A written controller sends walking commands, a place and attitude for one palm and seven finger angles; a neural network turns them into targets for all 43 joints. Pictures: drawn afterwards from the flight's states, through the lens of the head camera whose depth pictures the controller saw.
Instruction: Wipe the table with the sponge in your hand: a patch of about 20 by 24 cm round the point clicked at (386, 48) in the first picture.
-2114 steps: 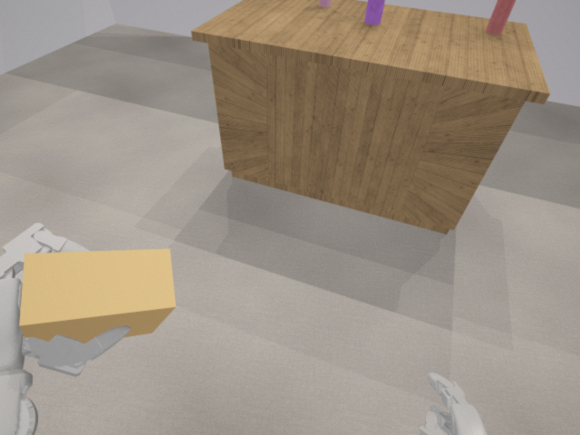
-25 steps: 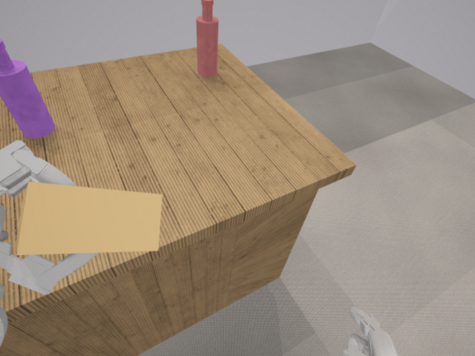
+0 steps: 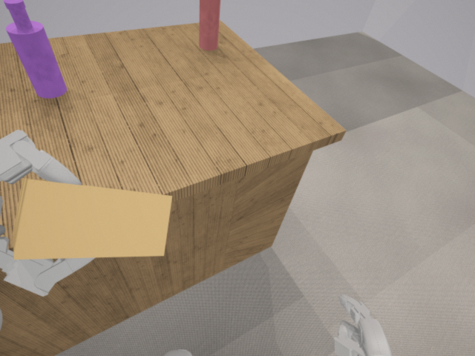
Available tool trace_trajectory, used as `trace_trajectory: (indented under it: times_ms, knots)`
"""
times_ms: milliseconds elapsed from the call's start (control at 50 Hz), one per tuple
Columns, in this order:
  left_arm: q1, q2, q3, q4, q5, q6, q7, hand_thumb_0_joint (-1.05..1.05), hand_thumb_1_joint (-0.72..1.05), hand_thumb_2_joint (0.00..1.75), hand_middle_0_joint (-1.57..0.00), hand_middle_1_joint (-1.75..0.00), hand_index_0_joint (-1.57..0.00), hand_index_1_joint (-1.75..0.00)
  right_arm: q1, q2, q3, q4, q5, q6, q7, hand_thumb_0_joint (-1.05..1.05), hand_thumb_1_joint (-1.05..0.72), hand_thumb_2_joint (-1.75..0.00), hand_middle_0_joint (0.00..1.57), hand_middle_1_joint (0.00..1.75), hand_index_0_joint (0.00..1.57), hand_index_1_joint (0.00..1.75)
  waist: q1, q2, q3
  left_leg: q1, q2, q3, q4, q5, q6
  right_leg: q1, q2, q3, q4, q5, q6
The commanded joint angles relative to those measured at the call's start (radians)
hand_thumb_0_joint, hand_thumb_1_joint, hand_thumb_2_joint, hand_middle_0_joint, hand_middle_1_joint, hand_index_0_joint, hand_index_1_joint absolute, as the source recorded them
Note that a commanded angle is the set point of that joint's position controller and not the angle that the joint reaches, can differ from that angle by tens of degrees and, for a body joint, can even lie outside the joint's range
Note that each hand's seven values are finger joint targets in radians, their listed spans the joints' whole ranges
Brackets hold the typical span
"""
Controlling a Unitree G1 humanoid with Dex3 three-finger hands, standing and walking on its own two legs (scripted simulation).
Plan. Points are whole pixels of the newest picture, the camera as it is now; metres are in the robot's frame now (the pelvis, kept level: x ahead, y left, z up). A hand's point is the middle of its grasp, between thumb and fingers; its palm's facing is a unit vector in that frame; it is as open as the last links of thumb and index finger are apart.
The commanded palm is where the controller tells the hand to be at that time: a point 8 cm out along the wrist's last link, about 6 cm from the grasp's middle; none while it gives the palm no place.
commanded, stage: step back with the hand held close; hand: left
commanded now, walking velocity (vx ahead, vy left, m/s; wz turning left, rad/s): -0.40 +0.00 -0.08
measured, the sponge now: (110, 216) +0.24 +0.17 +0.19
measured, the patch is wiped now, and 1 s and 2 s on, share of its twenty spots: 1.00 1.00 1.00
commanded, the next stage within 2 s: stop stepping back and stand still in 0.02 s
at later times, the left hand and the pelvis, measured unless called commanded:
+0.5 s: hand out of the picture +0.07 +0.21 +0.24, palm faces +0.38 -0.85 -0.36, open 9.9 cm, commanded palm +0.02 +0.26 +0.24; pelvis -0.14 -0.02 +0.00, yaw -1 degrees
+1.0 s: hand out of the picture -0.01 +0.19 +0.23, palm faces +0.41 -0.84 -0.36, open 9.9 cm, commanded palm -0.06 +0.24 +0.24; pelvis -0.22 -0.04 +0.01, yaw +0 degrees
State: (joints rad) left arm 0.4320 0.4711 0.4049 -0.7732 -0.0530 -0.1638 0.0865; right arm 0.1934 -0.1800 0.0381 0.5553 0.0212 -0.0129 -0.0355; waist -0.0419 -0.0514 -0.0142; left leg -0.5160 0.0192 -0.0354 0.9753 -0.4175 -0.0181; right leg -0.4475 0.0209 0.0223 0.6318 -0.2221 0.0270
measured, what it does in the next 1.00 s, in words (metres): walks backwards: left foot, then right foot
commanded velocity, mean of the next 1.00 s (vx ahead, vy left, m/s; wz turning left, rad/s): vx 0.18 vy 0.04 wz -0.01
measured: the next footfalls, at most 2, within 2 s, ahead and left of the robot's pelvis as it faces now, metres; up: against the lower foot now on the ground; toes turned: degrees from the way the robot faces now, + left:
left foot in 0.02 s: +0.03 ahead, +0.12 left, +0.00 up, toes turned +0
right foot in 0.34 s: -0.05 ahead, -0.13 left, +0.00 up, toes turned -3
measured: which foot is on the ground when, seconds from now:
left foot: up 0.00-0.00, down 0.02-0.34, up 0.36-0.54, down 0.56-1.00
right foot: down 0.00-0.04, up 0.06-0.32, down 0.34-0.58, up 0.60-0.82, down 0.84-1.00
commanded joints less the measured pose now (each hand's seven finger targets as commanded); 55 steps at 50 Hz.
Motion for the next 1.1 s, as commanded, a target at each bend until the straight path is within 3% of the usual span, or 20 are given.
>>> trace_trajectory:
  times_ms: [0, 20, 40, 100, 200, 280, 320, 360, 420, 540, 580, 600, 680, 760, 800, 840, 880, 1000, 1040, 1080]
  knots:
    - [-0.074, 0.189, 0.221, -0.148, -0.031, -0.056, 0.073, 0.00, 0.10, 1.30, -1.20, -1.60, -1.20, -1.60, -0.095, -0.164, -0.087, -0.140, -0.005, -0.066, -0.038, 0.00, -0.90, -0.90, 0.20, 0.30, 0.20, 0.30, 0.008, 0.280, -0.133, 0.258, 0.174, -0.126, -0.585, 0.272, 0.047, -0.098, -0.112, 0.048, 0.195, 0.066, -0.066]
    - [-0.119, 0.174, 0.213, -0.161, -0.028, -0.070, 0.076, 0.00, 0.10, 1.30, -1.20, -1.60, -1.20, -1.60, -0.055, -0.173, -0.099, -0.124, -0.016, -0.088, -0.035, 0.00, -0.90, -0.90, 0.20, 0.30, 0.20, 0.30, 0.011, 0.408, -0.144, 0.309, 0.337, -0.280, -0.623, 0.544, 0.126, -0.211, 0.009, 0.019, 0.386, -0.264, -0.022]
    - [-0.165, 0.184, 0.217, -0.148, -0.022, -0.078, 0.078, 0.00, 0.10, 1.30, -1.20, -1.60, -1.20, -1.60, -0.021, -0.169, -0.106, -0.094, -0.011, -0.108, -0.026, 0.00, -0.90, -0.90, 0.20, 0.30, 0.20, 0.30, 0.009, 0.330, -0.166, 0.364, 0.378, -0.280, -0.545, 0.780, 0.165, -0.267, 0.020, 0.074, 0.519, -0.340, -0.023]
    - [-0.206, 0.152, 0.179, -0.163, -0.013, -0.061, 0.074, 0.00, 0.10, 1.30, -1.20, -1.60, -1.20, -1.60, -0.005, -0.161, -0.107, -0.071, -0.019, -0.139, -0.013, 0.00, -0.90, -0.90, 0.20, 0.30, 0.20, 0.30, -0.007, 0.260, -0.235, 0.434, 0.317, -0.239, -0.471, 0.918, 0.154, -0.238, 0.017, 0.098, 0.526, -0.330, 0.006]
    - [-0.144, 0.111, 0.130, -0.096, -0.005, -0.022, 0.064, 0.00, 0.10, 1.30, -1.20, -1.60, -1.20, -1.60, -0.058, -0.174, -0.091, -0.112, 0.019, -0.157, 0.013, 0.00, -0.90, -0.90, 0.20, 0.30, 0.20, 0.30, 0.017, 0.292, -0.103, 0.118, 0.228, -0.161, -0.593, -0.039, 0.123, 0.035, -0.008, -0.019, 0.226, -0.158, -0.006]
    - [-0.117, 0.124, 0.137, -0.031, 0.016, -0.008, 0.061, 0.00, 0.10, 1.30, -1.20, -1.60, -1.20, -1.60, -0.094, -0.167, -0.064, -0.111, 0.000, -0.130, -0.004, 0.00, -0.90, -0.90, 0.20, 0.30, 0.20, 0.30, 0.048, 0.219, -0.094, -0.091, 0.120, -0.073, -0.445, -0.320, 0.070, 0.342, 0.026, -0.108, -0.110, -0.060, -0.041]
    - [-0.139, 0.151, 0.135, -0.011, 0.010, -0.018, 0.045, 0.00, 0.10, 1.30, -1.20, -1.60, -1.20, -1.60, -0.077, -0.141, -0.066, -0.109, 0.004, -0.111, -0.005, 0.00, -0.90, -0.90, 0.20, 0.30, 0.20, 0.30, 0.035, -0.102, -0.085, -0.028, -0.035, 0.066, 0.083, -0.148, 0.035, 0.222, -0.147, 0.059, -0.342, 0.087, -0.129]
    - [-0.203, 0.144, 0.119, 0.022, -0.005, -0.021, 0.037, 0.00, 0.10, 1.30, -1.20, -1.60, -1.20, -1.60, -0.062, -0.159, -0.089, -0.076, 0.029, -0.115, -0.009, 0.00, -0.90, -0.90, 0.20, 0.30, 0.20, 0.30, 0.006, -0.225, -0.103, -0.011, -0.013, -0.061, 0.461, 0.009, 0.021, 0.019, -0.332, 0.310, -0.402, 0.017, -0.218]
    - [-0.204, 0.163, 0.143, 0.058, -0.014, -0.013, 0.013, 0.00, 0.10, 1.30, -1.20, -1.60, -1.20, -1.60, -0.077, -0.140, -0.068, -0.078, 0.027, -0.071, -0.003, 0.00, -0.90, -0.90, 0.20, 0.30, 0.20, 0.30, -0.024, -0.039, -0.008, 0.140, 0.076, -0.104, 0.402, 0.088, 0.048, -0.341, -0.302, 0.153, -0.341, -0.188, -0.189]
    - [-0.240, 0.143, 0.115, 0.024, -0.017, -0.011, 0.034, 0.00, 0.10, 1.30, -1.20, -1.60, -1.20, -1.60, -0.029, -0.158, -0.061, -0.096, 0.025, -0.119, -0.038, 0.00, -0.90, -0.90, 0.20, 0.30, 0.20, 0.30, 0.011, 0.163, -0.143, 0.315, 0.023, 0.051, -0.521, -0.052, 0.109, -0.120, -0.118, 0.027, 0.015, -0.274, -0.103]
    - [-0.249, 0.160, 0.123, -0.082, -0.012, -0.019, 0.043, 0.00, 0.10, 1.30, -1.20, -1.60, -1.20, -1.60, -0.023, -0.167, -0.076, -0.124, 0.015, -0.148, -0.037, 0.00, -0.90, -0.90, 0.20, 0.30, 0.20, 0.30, 0.022, 0.458, -0.172, 0.360, 0.203, -0.190, -0.697, 0.080, 0.191, -0.226, 0.063, -0.096, 0.531, -0.295, -0.031]
    - [-0.225, 0.199, 0.157, -0.111, 0.007, -0.038, 0.057, 0.00, 0.10, 1.30, -1.20, -1.60, -1.20, -1.60, -0.038, -0.144, -0.073, -0.141, 0.015, -0.183, -0.044, 0.00, -0.90, -0.90, 0.20, 0.30, 0.20, 0.30, 0.021, 0.489, -0.220, 0.407, 0.261, -0.233, -0.619, 0.330, 0.235, -0.272, 0.015, -0.045, 0.591, -0.320, -0.031]
    - [-0.210, 0.120, 0.076, 0.027, -0.002, -0.041, 0.038, 0.00, 0.10, 1.30, -1.20, -1.60, -1.20, -1.60, -0.018, -0.158, -0.062, -0.022, 0.024, -0.201, -0.006, 0.00, -0.90, -0.90, 0.20, 0.30, 0.20, 0.30, 0.019, 0.112, 0.028, 0.235, 0.284, -0.269, -0.642, 0.252, 0.229, -0.282, -0.072, 0.052, 0.459, -0.181, -0.034]
    - [-0.237, 0.135, 0.109, 0.140, -0.011, -0.009, 0.039, 0.00, 0.10, 1.30, -1.20, -1.60, -1.20, -1.60, -0.049, -0.183, -0.056, -0.043, 0.002, -0.169, -0.029, 0.00, -0.90, -0.90, 0.20, 0.30, 0.20, 0.30, 0.036, 0.182, 0.000, 0.155, 0.195, -0.130, -0.488, 0.113, 0.158, 0.128, -0.031, -0.068, -0.081, -0.069, -0.033]
    - [-0.210, 0.125, 0.099, 0.181, -0.002, 0.002, 0.029, 0.00, 0.10, 1.30, -1.20, -1.60, -1.20, -1.60, -0.048, -0.181, -0.061, -0.058, 0.003, -0.146, -0.031, 0.00, -0.90, -0.90, 0.20, 0.30, 0.20, 0.30, 0.031, 0.039, -0.033, 0.022, 0.059, 0.008, -0.219, -0.071, 0.119, 0.337, -0.053, -0.066, -0.238, 0.087, -0.052]
    - [-0.237, 0.155, 0.117, 0.143, -0.017, -0.003, 0.024, 0.00, 0.10, 1.30, -1.20, -1.60, -1.20, -1.60, -0.078, -0.163, -0.079, -0.081, 0.017, -0.123, -0.032, 0.00, -0.90, -0.90, 0.20, 0.30, 0.20, 0.30, 0.025, -0.233, -0.090, -0.091, -0.036, 0.036, 0.199, -0.137, 0.066, 0.251, -0.345, 0.468, -0.427, -0.253, -0.188]
    - [-0.232, 0.123, 0.102, 0.074, -0.018, -0.030, 0.015, 0.00, 0.10, 1.30, -1.20, -1.60, -1.20, -1.60, -0.053, -0.161, -0.083, -0.042, 0.019, -0.121, -0.008, 0.00, -0.90, -0.90, 0.20, 0.30, 0.20, 0.30, 0.008, -0.134, -0.079, -0.008, 0.024, -0.060, 0.250, -0.016, 0.060, 0.058, -0.350, 0.486, -0.461, -0.418, -0.217]
    - [-0.142, 0.131, 0.103, -0.092, -0.019, -0.031, 0.062, 0.00, 0.10, 1.30, -1.20, -1.60, -1.20, -1.60, -0.077, -0.135, -0.049, -0.082, -0.005, -0.133, -0.045, 0.00, -0.90, -0.90, 0.20, 0.30, 0.20, 0.30, -0.003, 0.152, -0.121, 0.367, 0.014, 0.062, -0.527, -0.029, 0.094, -0.079, -0.156, 0.048, -0.132, -0.426, -0.109]
    - [-0.198, 0.138, 0.112, -0.124, -0.005, -0.038, 0.083, 0.00, 0.10, 1.30, -1.20, -1.60, -1.20, -1.60, -0.071, -0.170, -0.062, -0.084, -0.008, -0.158, -0.045, 0.00, -0.90, -0.90, 0.20, 0.30, 0.20, 0.30, 0.010, 0.460, -0.090, 0.307, 0.253, -0.325, -0.756, -0.213, 0.212, -0.135, 0.033, -0.101, 0.340, -0.323, -0.029]
    - [-0.226, 0.164, 0.132, -0.027, 0.018, -0.024, 0.085, 0.00, 0.10, 1.30, -1.20, -1.60, -1.20, -1.60, -0.046, -0.140, -0.067, -0.052, 0.005, -0.182, -0.033, 0.00, -0.90, -0.90, 0.20, 0.30, 0.20, 0.30, 0.008, 0.299, -0.061, 0.303, 0.242, -0.281, -0.698, 0.032, 0.227, -0.197, -0.021, -0.022, 0.472, -0.254, -0.022]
